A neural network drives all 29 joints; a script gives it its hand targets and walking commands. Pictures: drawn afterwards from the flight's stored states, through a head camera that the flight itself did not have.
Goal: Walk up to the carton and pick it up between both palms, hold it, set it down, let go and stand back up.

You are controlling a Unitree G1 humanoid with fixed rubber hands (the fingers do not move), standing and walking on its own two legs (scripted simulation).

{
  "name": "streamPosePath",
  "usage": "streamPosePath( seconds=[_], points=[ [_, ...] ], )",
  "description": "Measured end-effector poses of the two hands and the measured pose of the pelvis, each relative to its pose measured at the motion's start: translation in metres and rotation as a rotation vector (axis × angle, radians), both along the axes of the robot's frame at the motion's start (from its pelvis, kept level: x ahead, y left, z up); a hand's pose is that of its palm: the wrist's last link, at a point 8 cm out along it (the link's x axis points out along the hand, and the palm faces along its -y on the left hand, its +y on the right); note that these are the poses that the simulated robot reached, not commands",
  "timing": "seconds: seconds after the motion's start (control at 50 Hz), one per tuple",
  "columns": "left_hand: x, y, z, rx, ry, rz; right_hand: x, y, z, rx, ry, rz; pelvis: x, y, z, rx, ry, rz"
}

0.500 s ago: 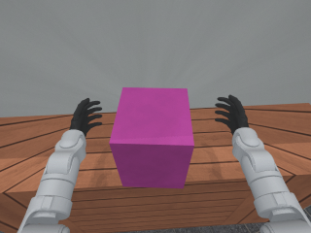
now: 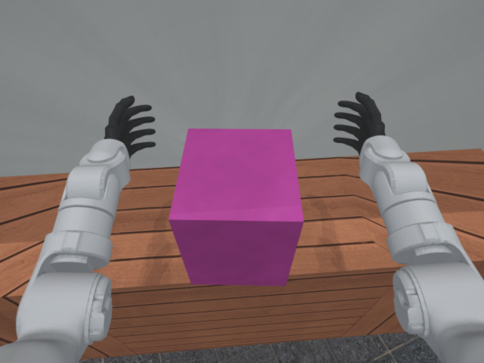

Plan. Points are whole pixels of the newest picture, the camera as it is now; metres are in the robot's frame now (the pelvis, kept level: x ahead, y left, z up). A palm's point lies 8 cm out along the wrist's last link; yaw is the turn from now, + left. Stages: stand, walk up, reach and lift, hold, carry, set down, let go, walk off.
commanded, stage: reach and lift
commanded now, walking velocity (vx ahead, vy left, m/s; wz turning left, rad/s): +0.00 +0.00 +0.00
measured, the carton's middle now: (238, 210) +0.41 +0.01 -0.02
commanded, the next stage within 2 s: none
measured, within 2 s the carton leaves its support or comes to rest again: neither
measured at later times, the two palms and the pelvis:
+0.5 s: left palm (140, 181) +0.41 +0.18 +0.07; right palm (344, 180) +0.40 -0.18 +0.07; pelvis +0.00 -0.01 +0.00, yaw +0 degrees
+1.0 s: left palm (142, 197) +0.42 +0.19 +0.02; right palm (339, 195) +0.40 -0.19 +0.02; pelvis +0.01 +0.01 -0.01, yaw +0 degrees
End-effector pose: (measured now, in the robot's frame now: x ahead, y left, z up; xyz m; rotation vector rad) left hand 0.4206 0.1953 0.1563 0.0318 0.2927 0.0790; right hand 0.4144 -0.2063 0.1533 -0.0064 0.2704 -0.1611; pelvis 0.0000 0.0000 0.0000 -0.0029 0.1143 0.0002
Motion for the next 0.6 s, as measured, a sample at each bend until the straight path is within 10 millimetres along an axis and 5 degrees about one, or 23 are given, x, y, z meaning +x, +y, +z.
streamPosePath(
  seconds=[0.6],
  points=[
    [-0.006, -0.017, -0.094, 0.001, 0.023, 0.000, -0.012, 0.025, -0.092, -0.022, 0.027, 0.040, -0.001, -0.006, -0.003, -0.006, 0.136, 0.009]
  ],
)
